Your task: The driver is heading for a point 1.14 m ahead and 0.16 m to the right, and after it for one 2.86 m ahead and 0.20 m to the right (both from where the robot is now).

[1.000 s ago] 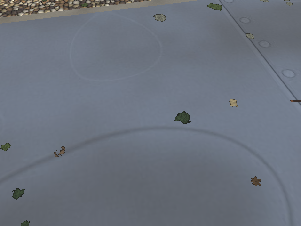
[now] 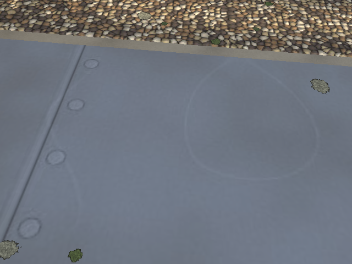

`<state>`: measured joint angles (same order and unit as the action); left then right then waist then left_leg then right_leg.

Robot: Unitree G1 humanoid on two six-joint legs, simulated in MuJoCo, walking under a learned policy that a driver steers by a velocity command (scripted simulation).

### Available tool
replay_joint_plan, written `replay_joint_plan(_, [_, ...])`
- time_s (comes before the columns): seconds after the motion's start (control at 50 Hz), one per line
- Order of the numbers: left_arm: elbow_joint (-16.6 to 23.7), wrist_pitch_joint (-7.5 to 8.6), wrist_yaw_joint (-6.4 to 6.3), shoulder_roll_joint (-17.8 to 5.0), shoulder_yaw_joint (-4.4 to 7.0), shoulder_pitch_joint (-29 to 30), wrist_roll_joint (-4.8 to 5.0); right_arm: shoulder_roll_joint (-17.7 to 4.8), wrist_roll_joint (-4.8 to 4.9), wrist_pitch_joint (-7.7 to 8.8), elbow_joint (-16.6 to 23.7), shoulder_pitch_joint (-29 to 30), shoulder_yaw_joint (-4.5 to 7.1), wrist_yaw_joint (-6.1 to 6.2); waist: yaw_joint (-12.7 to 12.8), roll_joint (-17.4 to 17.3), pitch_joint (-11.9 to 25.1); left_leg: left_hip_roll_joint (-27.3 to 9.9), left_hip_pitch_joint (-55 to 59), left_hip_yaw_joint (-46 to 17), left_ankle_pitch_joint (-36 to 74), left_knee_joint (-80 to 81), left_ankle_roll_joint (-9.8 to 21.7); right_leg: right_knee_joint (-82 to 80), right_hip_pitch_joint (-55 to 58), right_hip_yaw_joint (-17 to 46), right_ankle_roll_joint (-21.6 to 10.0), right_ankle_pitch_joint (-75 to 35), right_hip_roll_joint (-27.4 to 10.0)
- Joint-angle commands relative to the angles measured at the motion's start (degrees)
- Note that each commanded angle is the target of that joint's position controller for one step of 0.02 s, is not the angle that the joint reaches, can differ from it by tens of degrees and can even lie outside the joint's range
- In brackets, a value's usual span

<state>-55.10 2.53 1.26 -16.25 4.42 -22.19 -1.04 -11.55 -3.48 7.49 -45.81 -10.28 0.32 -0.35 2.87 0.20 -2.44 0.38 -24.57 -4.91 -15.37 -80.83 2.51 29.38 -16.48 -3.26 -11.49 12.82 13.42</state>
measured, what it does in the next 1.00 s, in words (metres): walks ahead, turning right: left foot, then right foot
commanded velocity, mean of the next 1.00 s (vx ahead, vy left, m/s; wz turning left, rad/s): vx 1.00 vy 0.00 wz -0.31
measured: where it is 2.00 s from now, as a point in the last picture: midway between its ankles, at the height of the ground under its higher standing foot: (237, 100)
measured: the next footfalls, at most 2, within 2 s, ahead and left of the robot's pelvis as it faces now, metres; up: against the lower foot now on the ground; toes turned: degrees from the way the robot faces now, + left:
left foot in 0.30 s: +0.51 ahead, +0.14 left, +0.00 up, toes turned -19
right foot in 0.74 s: +0.77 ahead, -0.25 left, +0.00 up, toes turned -29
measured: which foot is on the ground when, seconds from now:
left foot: up 0.00-0.28, down 0.30-0.72, up 0.74-1.00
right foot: down 0.00-0.30, up 0.32-0.72, down 0.74-1.00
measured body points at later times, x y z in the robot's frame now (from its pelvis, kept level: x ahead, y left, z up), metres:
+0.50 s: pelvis +0.46 +0.02 +0.02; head +0.48 +0.01 +0.47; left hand +0.73 +0.22 -0.07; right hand +0.37 -0.27 -0.09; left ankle +0.48 +0.15 -0.72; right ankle +0.41 -0.07 -0.62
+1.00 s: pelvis +0.87 -0.18 +0.02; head +0.88 -0.19 +0.46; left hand +0.94 +0.10 -0.11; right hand +0.91 -0.48 -0.10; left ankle +1.02 -0.09 -0.63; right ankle +0.73 -0.23 -0.72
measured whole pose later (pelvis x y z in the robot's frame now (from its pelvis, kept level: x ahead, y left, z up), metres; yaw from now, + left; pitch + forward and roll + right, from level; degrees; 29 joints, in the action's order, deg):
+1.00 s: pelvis +0.87 -0.18 +0.02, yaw -17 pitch +1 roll -2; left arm -51.5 6.7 0.5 -17.3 3.5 -26.0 -1.0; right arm -17.5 -1.0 1.0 -45.1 -11.3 3.2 -3.2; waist 1.6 -2.2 -0.7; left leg -6.8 -44.7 1.9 -4.7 -64.7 5.2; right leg 16.3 2.4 -12.3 -0.8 19.4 1.6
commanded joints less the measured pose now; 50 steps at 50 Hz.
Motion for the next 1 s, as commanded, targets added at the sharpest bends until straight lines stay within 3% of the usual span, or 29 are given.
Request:
replay_joint_plan(0.02, [3.64, 2.88, -0.73, -3.89, 0.11, 0.12, 0.82, -5.47, -1.74, -1.28, 6.33, -0.77, 0.1, -0.52, -6.0, -7.09, -2.53, -5.53, -14.74, -0.51, -1.34, 5.35, -2.56, -19.69, 1.38, 31.47, -8.3, 0.24, -18.09])
replay_joint_plan(0.1, [4.68, 3.91, -0.73, -5.43, 0.46, -3.76, 1.33, -4.64, -0.17, -1.88, 13.48, 14.69, -1.54, -1.48, -1.45, -2.52, -6.38, -4.99, -8.31, 5.91, 13.2, 29.57, -5.11, -22.47, -8.26, 23.97, -4.74, -17.54, -12.69])
replay_joint_plan(0.18, [4.26, 3.11, -0.59, -7.4, 1.35, -9.03, 1.92, -4.34, 1.35, -1.87, 15.74, 19.64, -2.06, -1.28, 3.56, 3.49, -1.32, -0.11, -3.92, 7.26, 22.44, 44.15, -3.71, -17.12, 4.82, 24.14, -0.2, -37.27, -12.78])
replay_joint_plan(0.22, [4.9, 2.99, -0.97, -8.03, 1.61, -7.75, 1.73, -5.81, 1.55, -1.72, 16.02, 18.16, -1.58, -0.55, 2.21, 4.12, 1.47, 1.83, 2.5, 6.35, 20.26, 50.85, -2.76, -11.27, 9.57, 24.3, 1.5, -45.12, -12.99])
replay_joint_plan(0.24, [5.44, 3.2, -1.13, -9.29, 1.92, -6.74, 1.58, -8.28, 1.72, -1.55, 15.21, 14.35, -0.57, 0.1, 0.19, 4.73, 4.94, 2.8, 9.15, 5.17, 18.1, 52.24, -2.25, -5.46, 10.96, 25.42, 2.58, -50.09, -13.51])
replay_joint_plan(0.26, [6.27, 3.47, -1.02, -11.61, 2.45, -4.15, 1.31, -11.35, 2.11, -1.22, 13.49, 6.93, 0.78, 0.82, -4.36, 5.19, 9.47, 2.22, 17.42, 3.37, 15.29, 53.04, -1.74, 3.81, 11.1, 26.26, 3.36, -50.69, -13.71])
replay_joint_plan(0.28, [7.66, 3.84, -0.64, -12.97, 2.91, 0.31, 1.11, -14.38, 2.18, -1.0, 10.42, -4.69, 2.22, 1.77, -10.99, 4.6, 14.52, -0.72, 29.58, 1.73, 11.56, 52.79, -1.1, 15.72, 6.18, 25.52, 3.8, -45.03, -11.99])
replay_joint_plan(0.3, [9.53, 4.38, -0.46, -6.91, 1.48, 2.13, 0.82, -18.37, 0.61, -1.02, 8.11, -17.15, 3.93, 3.06, -14.76, -1.49, 21.49, -11.53, 43.19, -6.98, -5.1, 50.44, 0.44, 32.9, -2.78, 21.56, 3.31, -21.82, -9.75])
replay_joint_plan(0.32, [12.5, 3.92, -1.0, 1.18, -0.9, -6.04, 4.57, -20.28, -1.37, -0.99, 8.56, -14.9, 4.4, 2.59, -7.26, -20.85, 31.09, -30.68, 57.56, -38.26, -9.37, 56.86, 7.41, 50.35, -19.96, 14.55, 5.45, 17.07, -5.04])
replay_joint_plan(0.34, [11.82, 2.54, -1.81, -4.28, -0.89, -3.64, 3.03, -16.79, -0.66, -1.84, 9.05, -10.08, 5.13, 1.7, -7.62, -13.94, 26.49, -27.44, 50.3, -42.2, -25.07, 62.11, 8.41, 53.26, -27.14, 10.84, 4.35, 10.56, -10.8])
replay_joint_plan(0.36, [11.67, 1.73, -1.3, -6.19, -0.22, 2.64, 1.39, -10.91, 0.04, -1.91, 9.31, -6.26, 3.83, 1.42, -8.17, -6.56, 16.37, -23.28, 40.3, -32.17, -23.9, 64.18, 6.97, 50.58, -27.8, 9.53, 4.61, 4.91, -13.13])
replay_joint_plan(0.38, [12.37, 1.2, -0.46, -5.73, -0.05, 5.33, 0.61, -8.74, 0.04, -1.88, 7.86, -5.53, 3.3, 1.1, -7.25, -1.9, 10.04, -21.25, 32.34, -24.53, -14.21, 65.38, 6.1, 48.49, -26.99, 8.69, 4.86, 3.26, -14.64])
replay_joint_plan(0.44, [15.64, -0.98, 1.81, -0.98, -1.07, 9.72, -1.17, -5.87, 1.18, -0.69, 2.12, -10.49, 2.53, 0.55, -4.67, -3.59, 2.46, -17.03, 21.91, -8.94, 0.85, 67.93, 3.16, 46.69, -27.13, 8.03, 4.98, 3.13, -18.81])
replay_joint_plan(0.48, [18.52, -1.99, 2.64, -0.15, -1.77, 12.11, -1.19, -6.15, 2.44, 0.12, 0.8, -10.0, 2.66, -0.09, -2.73, -5.38, 1.34, -17.32, 19.92, -3.11, 5.75, 70.5, 2.55, 46.28, -30.07, 7.24, 5.31, 0.23, -20.24])
replay_joint_plan(0.52, [21.3, -1.53, 3.22, -0.12, -2.57, 15.95, -1.59, -6.01, 2.04, 0.96, -0.34, -10.42, 2.28, -0.54, -1.73, -5.28, -0.87, -14.74, 15.17, 1.91, 12.84, 73.0, 3.08, 40.67, -29.01, 8.63, 5.43, -5.2, -19.02])
replay_joint_plan(0.56, [22.52, -0.91, 3.37, -1.16, -3.12, 18.76, -1.32, -8.01, 1.72, 1.38, -1.04, -10.25, 2.46, -0.73, -0.74, -3.86, -3.72, -12.19, 11.91, 7.24, 16.17, 76.23, 3.35, 28.05, -25.32, 8.01, 5.29, -10.94, -16.69])
replay_joint_plan(0.62, [23.94, 0.3, 4.23, -1.67, -4.13, 25.93, -1.35, -12.0, 2.97, 0.7, -3.38, -14.75, 2.83, -0.75, -2.44, -1.3, -6.59, -12.1, 11.26, 8.69, 27.08, 82.94, 5.17, 12.43, -13.55, -1.79, 4.1, -15.23, -14.47])
replay_joint_plan(0.66, [23.53, 0.91, 3.46, -2.75, -4.12, 26.47, -1.61, -15.27, 2.8, 0.1, -4.97, -17.36, 3.07, -0.6, -2.02, -2.66, -4.48, -12.72, 20.24, 9.14, 51.51, 76.62, 5.85, 8.55, -9.51, -3.72, 3.32, -11.4, -11.98])
replay_joint_plan(0.68, [22.75, 1.17, 2.66, -4.16, -3.63, 23.58, -2.08, -17.51, 2.65, -0.25, -5.63, -18.09, 3.38, -0.19, -0.1, -4.89, -0.88, -13.57, 24.12, 9.12, 64.65, 69.07, 5.48, 7.6, -4.97, -3.39, 2.95, -6.56, -10.16])
replay_joint_plan(0.7, [20.37, 1.45, 1.68, -6.27, -2.65, 15.09, -2.41, -19.02, 2.45, -0.87, -6.15, -17.97, 3.59, 0.33, 4.26, -7.01, 4.55, -14.05, 24.66, 8.54, 69.67, 57.37, 4.86, 6.23, 4.44, -1.53, 2.49, -2.63, -9.09])
replay_joint_plan(0.72, [16.92, 1.76, 0.6, -8.52, -1.48, 3.82, -2.83, -19.12, 2.98, -1.38, -5.98, -16.57, 3.54, 0.58, 10.18, -7.11, 10.05, -12.14, 18.19, 8.88, 62.12, 41.99, 4.19, 2.09, 18.94, 0.65, 2.18, -4.18, -10.73])
replay_joint_plan(0.74, [14.94, 1.91, -0.8, -13.91, 0.16, -3.91, -4.08, -13.89, 2.75, -1.4, -4.2, -17.8, 2.41, 0.22, 10.82, -1.88, 17.57, -7.78, 4.64, 8.16, 32.24, 21.59, 4.33, 3.02, 34.17, 13.88, 2.08, 10.23, -23.45])
replay_joint_plan(0.76, [15.85, 2.29, -1.23, -17.46, 1.03, -3.14, -4.99, -4.58, 4.69, -1.41, -1.75, -24.66, 0.85, -0.33, 3.38, 10.91, 26.48, -1.39, -13.16, 3.46, -13.25, 1.18, 3.84, -2.85, 45.85, 40.82, -0.57, 20.12, -40.51])
replay_joint_plan(0.78, [15.61, 1.97, -1.06, -14.15, 0.94, -2.95, -2.85, -11.61, 4.76, -1.7, -0.72, -17.06, 2.58, 0.1, 6.44, 3.96, 23.92, -2.34, -16.93, 0.28, -6.92, -2.0, 4.87, -9.85, 38.0, 43.53, 0.18, 20.37, -39.24])
replay_joint_plan(0.8, [14.17, 2.44, -0.93, -10.02, -0.08, 1.02, -2.33, -11.02, 4.73, -1.81, 0.39, -12.2, 2.72, -0.15, 3.74, 2.98, 12.07, -4.56, -19.21, 0.64, -0.63, 1.31, 4.68, -11.49, 28.71, 32.75, 1.09, 14.2, -35.57])
replay_joint_plan(0.82, [13.4, 2.9, -0.68, -7.5, -0.4, 3.47, -1.97, -8.93, 4.36, -2.1, -0.16, -11.84, 2.24, -0.6, 1.47, 2.62, 6.47, -6.25, -18.15, 1.13, 1.28, 4.4, 4.13, -13.86, 21.44, 25.94, 1.72, 7.48, -33.23])
replay_joint_plan(0.86, [12.35, 3.53, -0.9, -4.43, -1.06, 4.83, -1.06, -6.55, 3.08, -4.18, -1.87, -14.75, 2.22, -1.46, -2.67, 4.18, 3.04, -7.94, -13.67, 1.44, 1.92, 6.18, 2.82, -17.6, 12.49, 15.55, 3.5, 2.25, -30.18])
replay_joint_plan(0.92, [9.66, 5.17, -0.51, -2.02, -1.38, 3.64, 0.5, -4.5, 2.17, -6.41, 0.68, -8.02, 2.45, -2.47, -4.22, 3.92, -2.01, -9.76, -18.75, 2.48, 4.23, 8.06, 2.15, -21.31, 9.94, 5.34, 4.82, -7.54, -28.71])
replay_joint_plan(1.0, [8.37, 6.23, -0.8, -1.75, -1.59, 5.32, 0.07, -3.44, 2.57, -6.14, 5.41, 1.27, 1.52, -3.94, -5.93, 4.5, -5.15, -8.1, -16.52, 7.35, 18.11, 22.36, 3.58, -23.32, 6.6, -9.43, 7.23, -21.86, -23.36])
Velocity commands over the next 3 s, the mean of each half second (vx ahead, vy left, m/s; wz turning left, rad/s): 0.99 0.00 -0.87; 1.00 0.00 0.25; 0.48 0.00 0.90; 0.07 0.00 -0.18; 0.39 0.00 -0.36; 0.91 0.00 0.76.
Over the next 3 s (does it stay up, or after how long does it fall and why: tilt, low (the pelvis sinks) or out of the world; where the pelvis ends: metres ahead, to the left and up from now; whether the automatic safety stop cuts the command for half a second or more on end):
stays up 1.78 -0.31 0.00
